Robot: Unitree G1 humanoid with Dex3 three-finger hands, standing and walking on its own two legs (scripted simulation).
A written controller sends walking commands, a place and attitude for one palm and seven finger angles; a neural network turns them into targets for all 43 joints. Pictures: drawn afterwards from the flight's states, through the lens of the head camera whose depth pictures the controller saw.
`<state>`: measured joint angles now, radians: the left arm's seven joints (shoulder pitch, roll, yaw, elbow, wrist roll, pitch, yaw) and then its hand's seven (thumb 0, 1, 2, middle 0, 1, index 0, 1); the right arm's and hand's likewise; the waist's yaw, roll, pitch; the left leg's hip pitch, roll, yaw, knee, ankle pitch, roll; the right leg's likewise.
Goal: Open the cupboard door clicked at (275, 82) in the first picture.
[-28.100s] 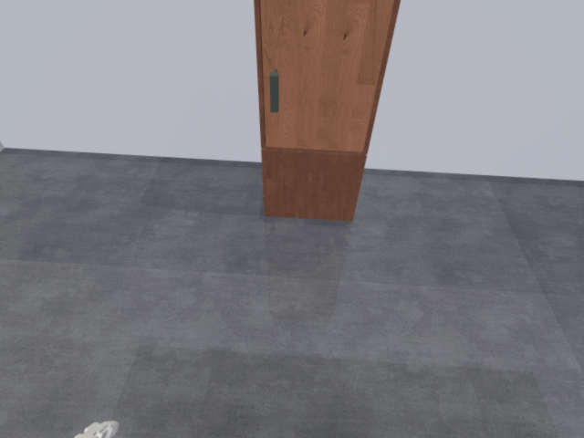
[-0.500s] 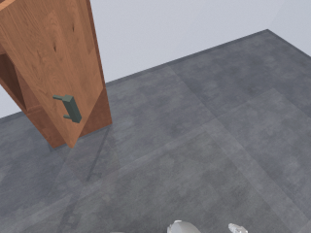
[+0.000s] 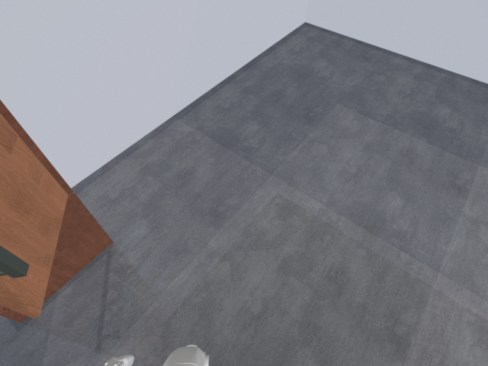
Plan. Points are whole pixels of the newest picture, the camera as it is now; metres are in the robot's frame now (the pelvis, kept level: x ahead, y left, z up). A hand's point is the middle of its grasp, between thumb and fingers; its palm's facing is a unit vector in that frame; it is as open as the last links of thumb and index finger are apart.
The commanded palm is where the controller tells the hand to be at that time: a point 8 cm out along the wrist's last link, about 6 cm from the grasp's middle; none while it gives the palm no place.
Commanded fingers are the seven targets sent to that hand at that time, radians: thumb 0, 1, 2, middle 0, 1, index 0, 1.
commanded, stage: walk to a spot facing it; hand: left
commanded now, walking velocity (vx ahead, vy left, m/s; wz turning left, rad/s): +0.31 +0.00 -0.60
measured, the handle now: out of the picture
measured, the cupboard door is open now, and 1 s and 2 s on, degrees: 48 48 48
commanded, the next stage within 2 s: turn to face it in 1.44 s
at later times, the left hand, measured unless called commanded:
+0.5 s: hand (194, 254) +0.36 +0.13 -0.17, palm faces -0.36 -0.92 -0.16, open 7.4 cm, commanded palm none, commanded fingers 0.00 0.90 0.90 -0.20 -0.30 -0.20 -0.30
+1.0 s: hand (239, 220) +0.45 +0.04 -0.17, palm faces -0.34 -0.91 -0.22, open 7.2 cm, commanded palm none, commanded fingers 0.00 0.90 0.90 -0.20 -0.30 -0.20 -0.30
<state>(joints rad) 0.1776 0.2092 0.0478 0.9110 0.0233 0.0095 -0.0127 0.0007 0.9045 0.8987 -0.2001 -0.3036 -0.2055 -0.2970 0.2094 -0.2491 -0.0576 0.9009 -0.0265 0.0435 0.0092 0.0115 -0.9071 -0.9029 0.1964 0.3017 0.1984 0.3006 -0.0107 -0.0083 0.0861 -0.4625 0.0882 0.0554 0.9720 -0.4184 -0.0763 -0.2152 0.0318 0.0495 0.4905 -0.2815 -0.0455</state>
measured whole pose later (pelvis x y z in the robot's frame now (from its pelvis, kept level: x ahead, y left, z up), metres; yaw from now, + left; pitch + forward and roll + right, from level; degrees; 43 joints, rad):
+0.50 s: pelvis +0.17 +0.00 +0.00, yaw -18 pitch +2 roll -1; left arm 0.06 0.23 0.07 0.93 0.03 0.02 -0.06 0.01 0.91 0.90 -0.19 -0.30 -0.20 -0.30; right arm 0.48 -0.16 0.00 1.00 -0.04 -0.06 -0.02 0.01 -0.90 -0.90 0.20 0.30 0.20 0.30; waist -0.05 -0.02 0.10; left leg 0.04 0.11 0.29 0.34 -0.39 -0.05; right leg -0.63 -0.06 -0.10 0.87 -0.20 -0.02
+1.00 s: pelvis +0.39 -0.14 +0.00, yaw -25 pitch +1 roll +0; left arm 0.35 0.18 0.04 1.08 0.01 -0.09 0.01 -0.01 0.93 0.90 -0.20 -0.30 -0.20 -0.30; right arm 0.11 -0.17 -0.04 0.97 -0.02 -0.02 0.02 0.01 -0.91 -0.90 0.19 0.30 0.20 0.30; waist 0.03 0.01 0.04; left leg -0.62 0.12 0.06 0.89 -0.17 -0.04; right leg 0.01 0.10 -0.04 0.31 -0.33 -0.12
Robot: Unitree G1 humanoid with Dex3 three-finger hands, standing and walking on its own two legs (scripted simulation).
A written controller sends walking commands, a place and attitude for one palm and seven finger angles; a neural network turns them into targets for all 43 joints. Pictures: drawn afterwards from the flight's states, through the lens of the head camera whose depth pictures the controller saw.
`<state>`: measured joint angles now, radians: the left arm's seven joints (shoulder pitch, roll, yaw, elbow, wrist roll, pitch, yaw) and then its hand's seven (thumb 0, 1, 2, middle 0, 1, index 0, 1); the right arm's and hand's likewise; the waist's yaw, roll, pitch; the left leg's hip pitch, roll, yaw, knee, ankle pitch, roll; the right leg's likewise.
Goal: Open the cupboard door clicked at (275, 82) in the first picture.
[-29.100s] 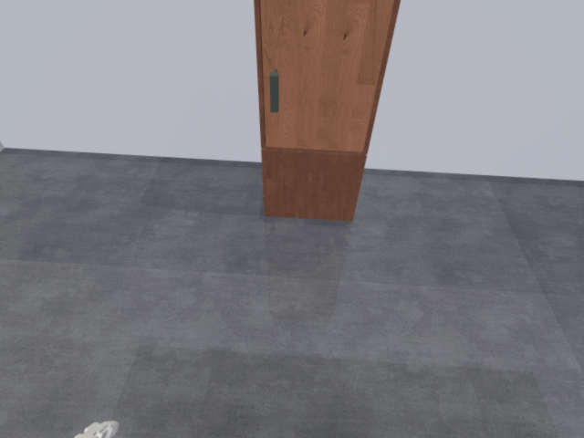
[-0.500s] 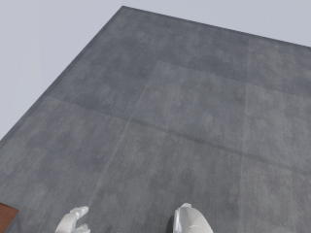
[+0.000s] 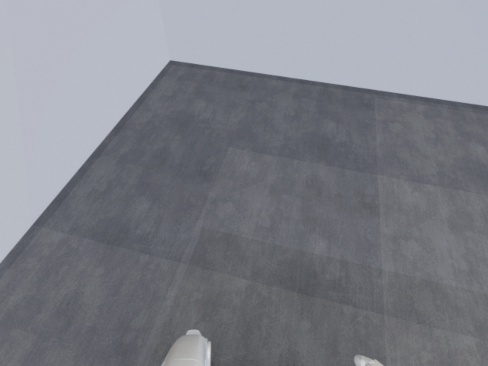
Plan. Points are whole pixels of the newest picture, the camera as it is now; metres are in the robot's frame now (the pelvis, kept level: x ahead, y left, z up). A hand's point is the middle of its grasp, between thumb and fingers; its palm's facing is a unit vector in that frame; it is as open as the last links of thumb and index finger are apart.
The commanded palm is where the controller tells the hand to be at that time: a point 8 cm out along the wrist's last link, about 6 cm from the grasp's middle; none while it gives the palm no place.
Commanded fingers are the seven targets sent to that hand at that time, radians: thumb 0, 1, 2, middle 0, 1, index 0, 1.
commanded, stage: walk to a spot facing it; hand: left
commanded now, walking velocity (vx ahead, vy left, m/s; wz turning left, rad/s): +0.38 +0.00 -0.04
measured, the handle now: out of the picture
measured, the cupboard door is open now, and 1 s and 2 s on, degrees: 48 48 48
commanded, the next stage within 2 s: turn to face it in 0.44 s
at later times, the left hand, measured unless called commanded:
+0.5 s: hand (173, 254) +0.36 +0.20 -0.16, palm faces -0.10 -0.97 -0.20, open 7.3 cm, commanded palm none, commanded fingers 0.00 0.90 0.90 -0.20 -0.30 -0.20 -0.30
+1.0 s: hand (210, 203) +0.53 +0.14 -0.18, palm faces +0.08 -0.98 -0.17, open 7.2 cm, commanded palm none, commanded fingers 0.00 0.90 0.90 -0.20 -0.30 -0.20 -0.30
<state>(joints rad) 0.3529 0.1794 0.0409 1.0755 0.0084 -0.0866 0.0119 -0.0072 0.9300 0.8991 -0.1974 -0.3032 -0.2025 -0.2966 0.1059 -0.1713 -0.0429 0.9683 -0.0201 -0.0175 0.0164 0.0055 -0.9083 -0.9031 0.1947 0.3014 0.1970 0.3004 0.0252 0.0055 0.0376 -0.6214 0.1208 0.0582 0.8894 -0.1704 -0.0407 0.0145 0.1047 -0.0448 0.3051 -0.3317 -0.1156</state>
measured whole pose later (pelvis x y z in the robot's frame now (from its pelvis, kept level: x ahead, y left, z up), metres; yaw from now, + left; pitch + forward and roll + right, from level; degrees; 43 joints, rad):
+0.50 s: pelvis +0.26 +0.01 +0.00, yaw -7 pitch +1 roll +0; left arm 0.15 0.22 0.07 1.02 0.02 -0.01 -0.02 0.01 0.93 0.90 -0.19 -0.30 -0.20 -0.30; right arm 0.43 -0.16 -0.02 1.10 -0.03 -0.06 -0.01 0.01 -0.92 -0.90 0.20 0.30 0.20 0.30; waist -0.01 -0.02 0.07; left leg -0.02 0.03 0.22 0.34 -0.32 0.01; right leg -0.61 -0.11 -0.05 0.83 -0.11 -0.02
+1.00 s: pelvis +0.43 -0.04 -0.01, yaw +4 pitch +0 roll -1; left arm 0.13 0.19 0.06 0.98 0.02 -0.03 0.02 -0.02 0.94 0.90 -0.20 -0.30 -0.21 -0.30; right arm 0.16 -0.18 -0.05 0.97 -0.02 0.03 0.01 0.00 -0.91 -0.90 0.19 0.30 0.20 0.30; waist -0.04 -0.05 0.06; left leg -0.49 0.09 0.13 0.84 -0.35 -0.05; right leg -0.18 -0.08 -0.32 0.56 -0.37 -0.03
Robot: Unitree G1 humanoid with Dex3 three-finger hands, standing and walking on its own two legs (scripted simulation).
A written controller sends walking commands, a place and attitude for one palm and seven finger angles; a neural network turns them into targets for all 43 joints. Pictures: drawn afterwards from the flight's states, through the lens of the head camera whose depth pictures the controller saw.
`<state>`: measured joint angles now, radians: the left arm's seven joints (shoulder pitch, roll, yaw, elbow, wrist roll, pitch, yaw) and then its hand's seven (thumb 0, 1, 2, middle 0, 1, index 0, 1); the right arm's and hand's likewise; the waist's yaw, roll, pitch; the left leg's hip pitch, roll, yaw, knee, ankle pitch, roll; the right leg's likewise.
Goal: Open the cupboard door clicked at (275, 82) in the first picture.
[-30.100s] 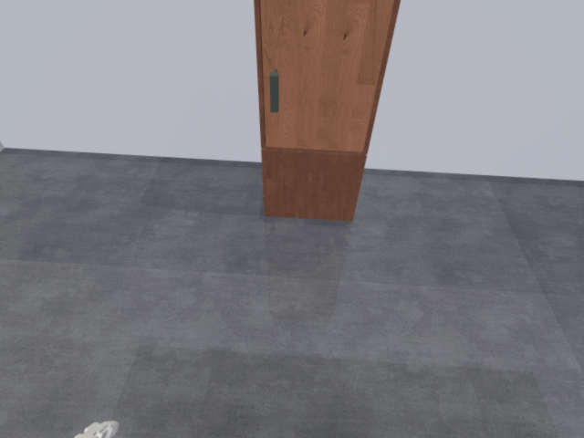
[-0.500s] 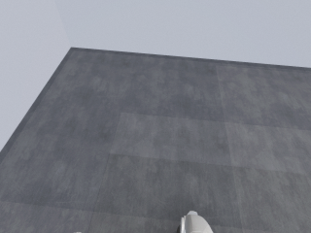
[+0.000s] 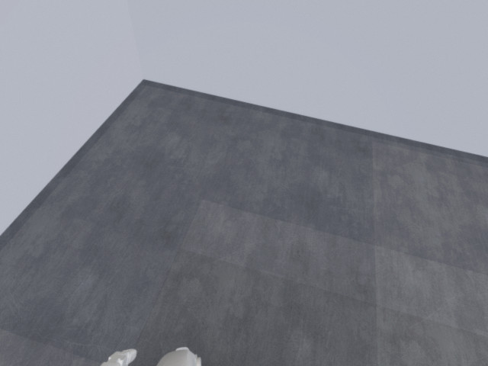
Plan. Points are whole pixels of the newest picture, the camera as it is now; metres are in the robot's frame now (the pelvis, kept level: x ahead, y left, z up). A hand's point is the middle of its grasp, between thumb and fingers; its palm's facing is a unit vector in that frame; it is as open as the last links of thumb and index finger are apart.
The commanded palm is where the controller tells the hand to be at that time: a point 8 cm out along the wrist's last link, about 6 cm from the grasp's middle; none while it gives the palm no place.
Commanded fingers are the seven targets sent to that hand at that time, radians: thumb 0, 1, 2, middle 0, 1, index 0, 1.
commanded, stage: turn to face it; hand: left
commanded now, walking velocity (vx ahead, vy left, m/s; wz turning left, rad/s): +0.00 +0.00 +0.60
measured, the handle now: out of the picture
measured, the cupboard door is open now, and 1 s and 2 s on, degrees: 48 48 48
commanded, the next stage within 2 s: none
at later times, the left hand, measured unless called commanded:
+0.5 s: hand out of the picture +0.10 +0.18 -0.15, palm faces +0.25 -0.92 -0.32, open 7.4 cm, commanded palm none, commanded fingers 0.00 0.90 0.90 -0.20 -0.30 -0.20 -0.30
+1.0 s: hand out of the picture -0.04 +0.14 -0.18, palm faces +0.60 -0.76 -0.27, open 7.3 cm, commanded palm none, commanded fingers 0.00 0.90 0.90 -0.20 -0.30 -0.20 -0.30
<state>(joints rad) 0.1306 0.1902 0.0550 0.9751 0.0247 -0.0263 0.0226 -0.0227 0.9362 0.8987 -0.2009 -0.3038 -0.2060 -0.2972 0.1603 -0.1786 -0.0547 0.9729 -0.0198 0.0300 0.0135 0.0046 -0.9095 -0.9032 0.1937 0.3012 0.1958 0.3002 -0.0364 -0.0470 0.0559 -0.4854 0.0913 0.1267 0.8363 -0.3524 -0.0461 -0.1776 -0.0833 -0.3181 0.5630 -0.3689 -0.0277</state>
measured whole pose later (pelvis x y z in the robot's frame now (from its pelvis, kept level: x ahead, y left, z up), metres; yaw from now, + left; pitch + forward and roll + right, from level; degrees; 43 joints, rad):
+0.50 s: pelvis +0.05 -0.05 +0.00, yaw +16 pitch +3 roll +1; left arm 0.13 0.23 0.05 0.88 0.02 0.01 0.02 0.00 0.91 0.90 -0.20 -0.30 -0.20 -0.30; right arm 0.18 -0.24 -0.08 0.93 -0.02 0.06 0.01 0.01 -0.90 -0.90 0.20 0.30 0.20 0.30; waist -0.02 0.05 0.09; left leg -0.48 -0.02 -0.09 0.72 -0.37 -0.03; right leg -0.30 -0.02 -0.04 0.61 -0.36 0.00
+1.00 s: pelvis +0.06 -0.06 -0.01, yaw +36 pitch +0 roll +2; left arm 0.24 0.27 0.06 0.94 0.01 0.06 0.02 0.00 0.91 0.90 -0.20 -0.30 -0.21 -0.30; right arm 0.05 -0.24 -0.05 0.87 -0.02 0.03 0.02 0.01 -0.91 -0.90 0.20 0.30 0.20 0.30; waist 0.02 -0.07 0.12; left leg -0.33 -0.02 0.09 0.66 -0.34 0.05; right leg -0.38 -0.12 -0.14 1.08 -0.57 0.05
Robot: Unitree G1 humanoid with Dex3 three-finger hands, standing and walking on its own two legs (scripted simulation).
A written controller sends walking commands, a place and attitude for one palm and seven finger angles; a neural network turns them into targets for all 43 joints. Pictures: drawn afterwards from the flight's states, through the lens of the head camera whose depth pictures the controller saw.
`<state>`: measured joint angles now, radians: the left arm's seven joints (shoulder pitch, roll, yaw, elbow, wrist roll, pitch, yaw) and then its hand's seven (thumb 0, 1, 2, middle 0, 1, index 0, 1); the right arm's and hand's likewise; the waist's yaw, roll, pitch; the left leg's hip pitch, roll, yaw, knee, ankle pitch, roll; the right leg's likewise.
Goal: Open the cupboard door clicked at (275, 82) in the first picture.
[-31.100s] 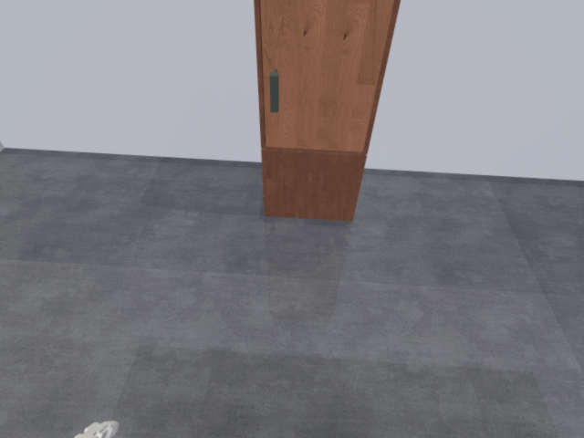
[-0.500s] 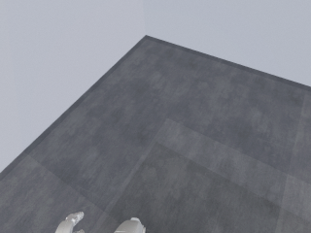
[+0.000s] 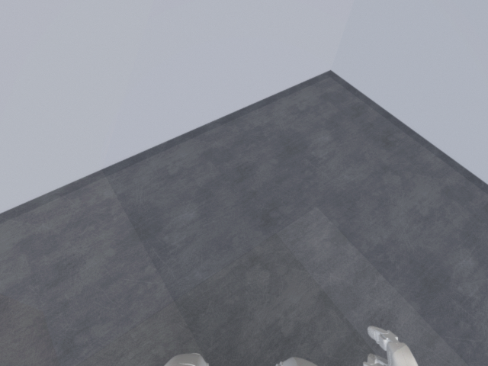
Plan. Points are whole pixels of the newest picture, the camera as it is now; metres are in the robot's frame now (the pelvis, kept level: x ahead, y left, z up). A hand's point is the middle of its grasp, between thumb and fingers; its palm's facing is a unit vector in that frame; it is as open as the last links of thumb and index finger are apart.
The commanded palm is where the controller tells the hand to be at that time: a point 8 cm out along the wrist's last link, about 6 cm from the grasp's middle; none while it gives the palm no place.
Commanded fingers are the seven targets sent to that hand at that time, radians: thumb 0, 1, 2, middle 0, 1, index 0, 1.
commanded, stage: turn to face it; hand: left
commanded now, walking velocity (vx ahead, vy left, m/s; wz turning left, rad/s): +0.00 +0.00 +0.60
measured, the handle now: out of the picture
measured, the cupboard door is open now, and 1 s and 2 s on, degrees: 48 48 48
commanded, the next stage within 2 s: none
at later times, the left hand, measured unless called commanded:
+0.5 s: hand out of the picture +0.07 +0.14 -0.13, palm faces +0.24 -0.93 -0.28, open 7.4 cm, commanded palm none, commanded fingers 0.00 0.90 0.90 -0.20 -0.30 -0.20 -0.30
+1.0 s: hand out of the picture +0.00 +0.18 -0.15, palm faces +0.56 -0.79 -0.26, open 7.4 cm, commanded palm none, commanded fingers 0.00 0.90 0.90 -0.20 -0.30 -0.20 -0.30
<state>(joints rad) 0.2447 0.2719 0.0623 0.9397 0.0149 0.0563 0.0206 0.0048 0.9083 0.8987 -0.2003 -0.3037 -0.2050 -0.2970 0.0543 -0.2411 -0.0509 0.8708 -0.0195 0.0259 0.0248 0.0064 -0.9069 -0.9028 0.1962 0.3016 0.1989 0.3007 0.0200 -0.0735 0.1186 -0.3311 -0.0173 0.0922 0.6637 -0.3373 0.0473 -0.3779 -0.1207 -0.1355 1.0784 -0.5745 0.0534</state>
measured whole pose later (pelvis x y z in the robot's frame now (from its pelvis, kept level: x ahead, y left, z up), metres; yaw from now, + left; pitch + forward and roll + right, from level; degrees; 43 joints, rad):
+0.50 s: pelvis +0.03 -0.07 +0.02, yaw +16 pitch +1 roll +3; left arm 0.18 0.17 0.02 0.87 0.02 0.00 0.03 0.00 0.90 0.90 -0.20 -0.30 -0.21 -0.30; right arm 0.17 -0.27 -0.09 0.95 -0.02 0.08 0.02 0.01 -0.91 -0.90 0.20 0.30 0.20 0.30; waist -0.04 0.02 0.10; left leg -0.52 0.00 0.01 1.16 -0.45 -0.07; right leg -0.21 -0.09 -0.13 0.53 -0.34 -0.02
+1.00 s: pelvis +0.04 -0.05 +0.02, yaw +34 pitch +2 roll +0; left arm 0.15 0.26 0.07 0.88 0.02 0.05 0.01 0.01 0.91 0.90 -0.20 -0.30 -0.20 -0.30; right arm 0.13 -0.23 -0.04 0.90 -0.03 0.03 0.01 0.01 -0.90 -0.90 0.20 0.30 0.20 0.30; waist 0.01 -0.03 0.10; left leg -0.31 -0.02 0.00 0.53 -0.24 0.03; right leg -0.50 -0.09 0.00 1.08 -0.41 0.08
